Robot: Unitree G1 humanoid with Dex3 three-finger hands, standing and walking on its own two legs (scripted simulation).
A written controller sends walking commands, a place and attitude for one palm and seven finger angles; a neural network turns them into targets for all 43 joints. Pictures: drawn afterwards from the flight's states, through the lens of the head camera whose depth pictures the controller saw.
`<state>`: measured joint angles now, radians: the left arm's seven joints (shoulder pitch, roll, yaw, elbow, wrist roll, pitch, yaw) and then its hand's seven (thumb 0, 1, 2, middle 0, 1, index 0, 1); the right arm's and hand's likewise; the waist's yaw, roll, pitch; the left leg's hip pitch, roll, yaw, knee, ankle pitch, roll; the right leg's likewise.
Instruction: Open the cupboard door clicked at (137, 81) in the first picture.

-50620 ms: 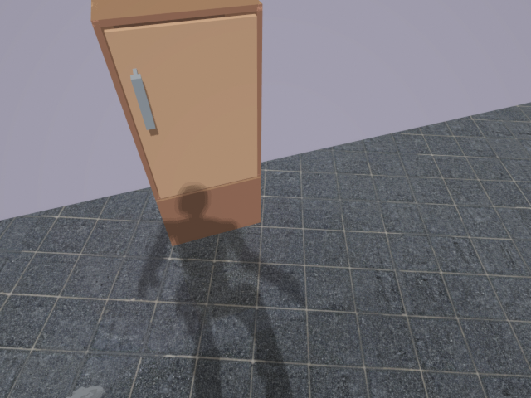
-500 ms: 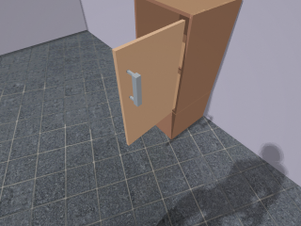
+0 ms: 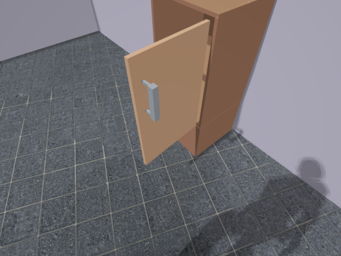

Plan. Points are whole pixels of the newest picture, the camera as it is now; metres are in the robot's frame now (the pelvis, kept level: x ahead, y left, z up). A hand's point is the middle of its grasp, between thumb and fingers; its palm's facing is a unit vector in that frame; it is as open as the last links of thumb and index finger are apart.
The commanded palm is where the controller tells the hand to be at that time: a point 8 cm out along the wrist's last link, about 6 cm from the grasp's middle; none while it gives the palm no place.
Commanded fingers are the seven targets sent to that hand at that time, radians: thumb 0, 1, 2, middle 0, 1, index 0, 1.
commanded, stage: look to check the result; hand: left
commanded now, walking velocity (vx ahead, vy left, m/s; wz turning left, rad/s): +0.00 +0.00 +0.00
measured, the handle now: (150, 100) +0.60 +0.11 -0.01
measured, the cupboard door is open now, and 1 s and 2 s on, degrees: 94 94 94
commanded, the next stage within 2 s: stand and wait in 0.10 s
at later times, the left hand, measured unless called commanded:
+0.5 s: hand out of the picture +0.01 +0.16 -0.17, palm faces +0.04 -0.98 -0.21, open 7.4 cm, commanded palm none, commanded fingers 0.00 0.90 0.90 -0.20 -0.30 -0.20 -0.30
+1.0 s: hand out of the picture +0.01 +0.15 -0.17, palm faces +0.04 -0.98 -0.20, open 7.4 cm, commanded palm none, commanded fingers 0.00 0.90 0.90 -0.20 -0.30 -0.20 -0.30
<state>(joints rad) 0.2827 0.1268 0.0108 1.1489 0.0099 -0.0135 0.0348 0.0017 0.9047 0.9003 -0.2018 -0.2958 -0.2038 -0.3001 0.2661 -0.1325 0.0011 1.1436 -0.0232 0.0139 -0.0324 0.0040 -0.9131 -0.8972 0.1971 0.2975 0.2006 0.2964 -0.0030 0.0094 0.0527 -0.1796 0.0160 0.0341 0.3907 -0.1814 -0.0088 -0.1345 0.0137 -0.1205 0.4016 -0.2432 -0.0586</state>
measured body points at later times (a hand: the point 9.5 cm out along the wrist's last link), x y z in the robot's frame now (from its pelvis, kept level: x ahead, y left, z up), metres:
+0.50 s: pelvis +0.01 -0.01 +0.00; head +0.03 -0.02 +0.45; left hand +0.01 +0.21 -0.16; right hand +0.01 -0.23 -0.17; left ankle +0.02 +0.13 -0.74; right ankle -0.01 -0.07 -0.74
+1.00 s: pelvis +0.02 -0.02 +0.00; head +0.03 -0.02 +0.45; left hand +0.01 +0.21 -0.16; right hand +0.01 -0.23 -0.17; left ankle +0.02 +0.13 -0.74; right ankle -0.01 -0.07 -0.74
